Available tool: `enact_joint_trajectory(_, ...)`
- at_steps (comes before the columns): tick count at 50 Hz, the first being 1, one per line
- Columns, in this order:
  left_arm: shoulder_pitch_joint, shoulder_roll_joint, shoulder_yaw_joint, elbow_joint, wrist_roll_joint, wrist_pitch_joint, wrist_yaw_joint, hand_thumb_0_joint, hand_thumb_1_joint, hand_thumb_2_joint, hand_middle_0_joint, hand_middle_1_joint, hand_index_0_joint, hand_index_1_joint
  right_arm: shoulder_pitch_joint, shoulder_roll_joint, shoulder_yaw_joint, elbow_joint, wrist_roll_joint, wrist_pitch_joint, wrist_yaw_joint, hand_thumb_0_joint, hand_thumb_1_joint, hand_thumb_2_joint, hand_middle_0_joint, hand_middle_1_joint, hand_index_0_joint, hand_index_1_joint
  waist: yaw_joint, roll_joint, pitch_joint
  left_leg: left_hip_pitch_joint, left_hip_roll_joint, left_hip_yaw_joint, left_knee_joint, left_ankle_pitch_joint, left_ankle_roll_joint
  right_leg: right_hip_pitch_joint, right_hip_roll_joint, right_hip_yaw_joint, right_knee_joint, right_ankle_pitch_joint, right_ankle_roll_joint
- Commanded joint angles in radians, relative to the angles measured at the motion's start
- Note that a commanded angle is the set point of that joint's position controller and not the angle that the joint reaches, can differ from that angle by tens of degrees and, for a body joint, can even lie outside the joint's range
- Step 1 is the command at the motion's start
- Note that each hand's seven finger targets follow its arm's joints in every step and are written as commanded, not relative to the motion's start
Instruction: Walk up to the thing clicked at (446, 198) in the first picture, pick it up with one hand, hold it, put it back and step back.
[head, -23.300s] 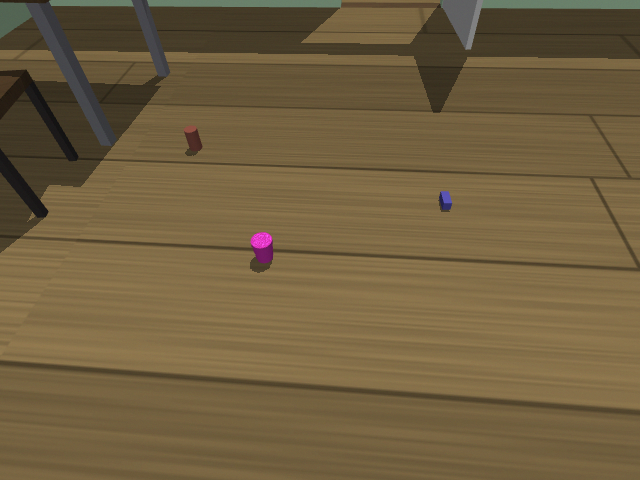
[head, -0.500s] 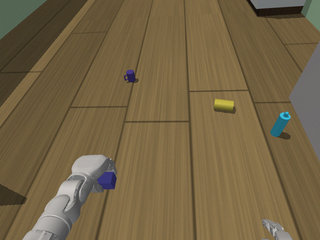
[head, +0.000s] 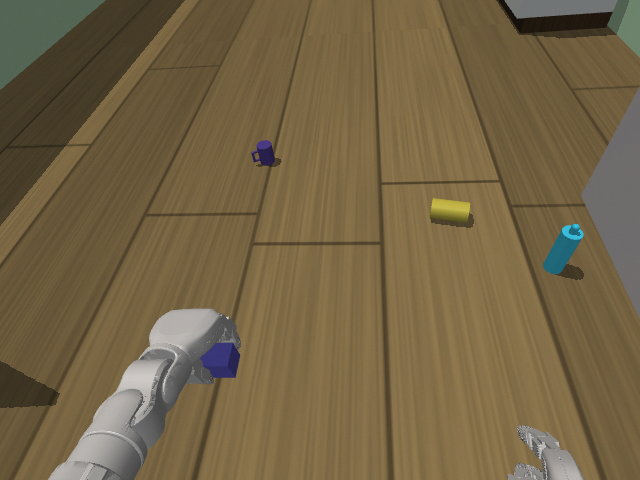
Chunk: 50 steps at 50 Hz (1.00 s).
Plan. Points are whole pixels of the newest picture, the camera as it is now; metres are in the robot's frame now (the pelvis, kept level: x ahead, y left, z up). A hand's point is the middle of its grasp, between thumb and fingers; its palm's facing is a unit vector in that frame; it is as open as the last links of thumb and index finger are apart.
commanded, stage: hold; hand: left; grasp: from above
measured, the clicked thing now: (208, 360) +0.31 +0.20 -0.07
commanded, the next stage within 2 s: crouch in 0.42 s
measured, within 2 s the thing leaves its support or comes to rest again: neither
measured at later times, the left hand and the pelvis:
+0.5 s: hand (191, 354) +0.31 +0.22 -0.03, palm faces -0.46 -0.02 -0.89, open 6.6 cm; pelvis +0.01 +0.01 +0.00, yaw +0 degrees
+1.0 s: hand (216, 379) +0.32 +0.23 -0.17, palm faces -0.43 +0.07 -0.90, open 6.6 cm; pelvis -0.02 +0.01 -0.08, yaw +1 degrees
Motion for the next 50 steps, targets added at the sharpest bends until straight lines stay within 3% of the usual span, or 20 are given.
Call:
enact_joint_trajectory(1, -0.275, 0.212, 0.122, -0.155, 0.003, -0.005, 0.033, 0.000, 0.814, 0.236, -1.127, -0.242, -1.161, -0.209, -0.089, -0.119, -0.036, -0.140, 0.002, -0.044, -0.004, 0.000, -0.896, -0.900, 0.199, 0.300, 0.199, 0.300, 0.006, -0.078, -0.204, 0.079, 0.000, -0.017, -0.051, 0.130, 0.003, 0.056, -0.028, 0.033, -0.093, 0.104, 0.023)
enact_joint_trajectory(2, -0.279, 0.223, 0.132, -0.164, 0.001, -0.008, 0.031, 0.000, 0.814, 0.242, -1.141, -0.226, -1.170, -0.199, -0.094, -0.115, -0.038, -0.142, 0.002, -0.042, -0.004, 0.000, -0.899, -0.901, 0.199, 0.300, 0.199, 0.300, 0.014, -0.077, -0.219, 0.083, -0.002, -0.017, -0.052, 0.141, 0.003, 0.075, -0.032, 0.036, -0.092, 0.115, 0.026)
enact_joint_trajectory(5, -0.330, 0.207, 0.112, -0.191, 0.009, -0.016, 0.034, 0.000, 0.828, 0.256, -1.152, -0.244, -1.181, -0.216, -0.078, -0.117, -0.039, -0.135, -0.001, -0.040, -0.004, 0.000, -0.902, -0.902, 0.199, 0.300, 0.199, 0.300, -0.007, -0.038, -0.241, 0.112, 0.002, -0.016, -0.050, 0.168, -0.001, 0.067, -0.026, 0.036, -0.079, 0.142, 0.018)
enact_joint_trajectory(8, -0.340, 0.241, 0.144, -0.160, 0.012, -0.019, 0.048, 0.000, 0.803, 0.236, -1.135, -0.224, -1.164, -0.195, -0.067, -0.123, -0.044, -0.125, 0.000, -0.038, -0.007, 0.000, -0.899, -0.901, 0.199, 0.300, 0.199, 0.300, -0.003, -0.052, -0.257, 0.116, 0.004, -0.021, -0.045, 0.201, -0.001, 0.078, -0.021, 0.030, -0.074, 0.174, 0.018)
enact_joint_trajectory(13, -0.363, 0.211, 0.116, -0.151, 0.006, -0.015, 0.058, 0.000, 0.835, 0.232, -1.157, -0.235, -1.190, -0.203, -0.060, -0.124, -0.048, -0.122, 0.001, -0.040, -0.005, 0.000, -0.898, -0.901, 0.199, 0.300, 0.199, 0.300, -0.009, -0.048, -0.262, 0.125, 0.006, -0.020, -0.048, 0.214, -0.002, 0.076, -0.019, 0.027, -0.075, 0.186, 0.016)
enact_joint_trajectory(20, -0.285, 0.211, 0.114, -0.122, -0.005, -0.010, 0.032, 0.000, 0.808, 0.234, -1.161, -0.186, -1.180, -0.168, -0.059, -0.126, -0.051, -0.131, 0.007, -0.035, -0.002, 0.000, -0.901, -0.902, 0.199, 0.300, 0.199, 0.300, 0.010, -0.069, -0.230, 0.108, 0.009, -0.025, -0.058, 0.223, -0.004, 0.089, -0.018, 0.019, -0.082, 0.185, 0.012)
enact_joint_trajectory(23, -0.297, 0.208, 0.104, -0.124, 0.002, -0.019, 0.021, 0.000, 0.791, 0.212, -1.147, -0.171, -1.166, -0.153, -0.054, -0.124, -0.051, -0.135, 0.007, -0.031, -0.003, 0.000, -0.903, -0.903, 0.199, 0.300, 0.199, 0.300, -0.001, -0.073, -0.237, 0.118, 0.008, -0.024, -0.052, 0.247, -0.001, 0.083, -0.018, 0.019, -0.077, 0.214, 0.014)
enact_joint_trajectory(24, -0.313, 0.227, 0.127, -0.142, -0.003, -0.022, 0.023, 0.000, 0.789, 0.217, -1.154, -0.162, -1.171, -0.147, -0.050, -0.126, -0.051, -0.135, 0.007, -0.030, -0.003, 0.000, -0.903, -0.903, 0.199, 0.300, 0.199, 0.300, 0.008, -0.067, -0.240, 0.120, 0.007, -0.023, -0.054, 0.243, -0.001, 0.096, -0.019, 0.021, -0.081, 0.210, 0.013)
enact_joint_trajectory(25, -0.333, 0.217, 0.112, -0.154, 0.001, -0.025, 0.024, 0.000, 0.791, 0.195, -1.141, -0.175, -1.165, -0.153, -0.045, -0.126, -0.051, -0.134, 0.007, -0.032, -0.003, 0.000, -0.902, -0.902, 0.199, 0.300, 0.199, 0.300, -0.004, -0.058, -0.252, 0.125, 0.009, -0.024, -0.051, 0.257, -0.003, 0.088, -0.017, 0.020, -0.073, 0.223, 0.011)
enact_joint_trajectory(26, -0.330, 0.242, 0.144, -0.142, -0.004, -0.027, 0.030, 0.000, 0.837, 0.127, -1.134, -0.243, -1.191, -0.186, -0.041, -0.129, -0.053, -0.132, 0.006, -0.031, -0.004, 0.000, -0.919, -0.913, 0.200, 0.301, 0.200, 0.301, 0.008, -0.045, -0.253, 0.124, 0.011, -0.026, -0.052, 0.260, -0.006, 0.096, -0.015, 0.019, -0.073, 0.213, 0.008)
enact_joint_trajectory(27, -0.323, 0.225, 0.127, -0.146, -0.002, -0.030, 0.029, 0.000, 0.757, 0.115, -1.054, -0.201, -1.111, -0.153, -0.042, -0.128, -0.052, -0.135, 0.005, -0.030, -0.002, 0.000, -0.882, -0.897, 0.200, 0.301, 0.201, 0.301, 0.001, -0.039, -0.257, 0.131, 0.011, -0.025, -0.048, 0.274, -0.005, 0.090, -0.015, 0.018, -0.070, 0.226, 0.008)
enact_joint_trajectory(28, -0.319, 0.220, 0.128, -0.136, 0.000, -0.032, 0.034, 0.000, 0.715, 0.176, -1.089, -0.156, -1.110, -0.137, -0.034, -0.129, -0.055, -0.132, 0.005, -0.030, -0.002, 0.000, -0.890, -0.901, 0.200, 0.300, 0.200, 0.300, -0.001, -0.053, -0.265, 0.133, 0.012, -0.027, -0.043, 0.290, -0.004, 0.093, -0.013, 0.017, -0.065, 0.239, 0.009)
enact_joint_trajectory(32, -0.267, 0.184, 0.116, -0.059, 0.024, -0.037, 0.083, 0.000, 0.737, 0.162, -1.105, -0.144, -1.128, -0.124, -0.025, -0.131, -0.056, -0.126, 0.001, -0.024, 0.002, 0.000, -0.890, -0.900, 0.200, 0.300, 0.200, 0.300, -0.009, -0.075, -0.208, 0.090, 0.019, -0.035, -0.030, 0.268, -0.012, 0.042, -0.011, 0.008, -0.049, 0.204, 0.004)
enact_joint_trajectory(35, -0.293, 0.145, 0.089, 0.005, 0.048, -0.040, 0.136, 0.000, 0.694, 0.139, -1.093, -0.091, -1.106, -0.081, -0.013, -0.129, -0.060, -0.123, -0.007, -0.019, 0.011, 0.000, -0.889, -0.900, 0.199, 0.300, 0.200, 0.300, -0.028, -0.101, -0.200, 0.035, 0.013, -0.032, 0.027, 0.248, -0.007, -0.019, -0.013, 0.003, -0.007, 0.198, 0.008)
enact_joint_trajectory(38, -0.352, 0.146, 0.093, 0.080, 0.081, -0.046, 0.196, 0.000, 0.667, 0.155, -1.073, -0.099, -1.085, -0.090, 0.006, -0.139, -0.063, -0.111, -0.020, -0.016, 0.025, 0.000, -0.892, -0.900, 0.199, 0.300, 0.200, 0.300, -0.036, -0.085, -0.211, -0.063, 0.017, -0.042, 0.112, 0.193, -0.016, -0.128, -0.012, -0.004, 0.079, 0.142, 0.007)
enact_joint_trajectory(40, -0.442, 0.115, 0.066, 0.097, 0.104, -0.055, 0.228, 0.000, 0.658, 0.154, -1.071, -0.089, -1.081, -0.082, 0.029, -0.143, -0.073, -0.096, -0.028, -0.020, 0.034, 0.000, -0.892, -0.900, 0.199, 0.300, 0.200, 0.300, -0.064, -0.083, -0.278, -0.114, 0.011, -0.039, 0.198, 0.178, -0.013, -0.204, -0.012, -0.002, 0.154, 0.139, 0.008)
enact_joint_trajectory(42, -0.496, 0.140, 0.080, 0.169, 0.147, -0.058, 0.260, 0.000, 0.615, 0.151, -1.035, -0.108, -1.048, -0.098, 0.056, -0.148, -0.082, -0.078, -0.038, -0.027, 0.039, 0.000, -0.895, -0.900, 0.199, 0.300, 0.199, 0.300, -0.068, -0.055, -0.345, -0.204, 0.006, -0.036, 0.317, 0.185, -0.009, -0.306, -0.013, -0.001, 0.254, 0.142, 0.007)
enact_joint_trajectory(44, -0.526, 0.124, 0.076, 0.240, 0.163, -0.066, 0.288, 0.000, 0.567, 0.139, -0.997, -0.116, -1.012, -0.103, 0.081, -0.152, -0.089, -0.074, -0.048, -0.032, 0.050, 0.000, -0.899, -0.901, 0.199, 0.300, 0.199, 0.300, -0.082, -0.071, -0.383, -0.314, 0.010, -0.045, 0.424, 0.161, -0.008, -0.421, -0.010, -0.008, 0.362, 0.115, 0.003)
enact_joint_trajectory(48, -0.643, 0.138, 0.099, 0.309, 0.212, -0.080, 0.350, 0.000, 0.633, 0.144, -1.056, -0.129, -1.074, -0.114, 0.116, -0.166, -0.102, -0.070, -0.067, -0.037, 0.066, 0.000, -0.902, -0.902, 0.199, 0.300, 0.199, 0.300, -0.086, 0.012, -0.515, -0.461, 0.010, -0.066, 0.602, 0.100, -0.015, -0.652, -0.008, -0.016, 0.544, 0.045, -0.005)
enact_joint_trajectory(50, -0.679, 0.173, 0.132, 0.350, 0.227, -0.074, 0.380, 0.000, 0.675, 0.157, -1.080, -0.138, -1.101, -0.121, 0.126, -0.176, -0.104, -0.065, -0.077, -0.041, 0.069, 0.000, -0.900, -0.901, 0.199, 0.300, 0.199, 0.300, -0.083, 0.043, -0.567, -0.526, 0.009, -0.086, 0.657, 0.053, -0.021, -0.731, -0.007, -0.025, 0.623, 0.006, -0.010)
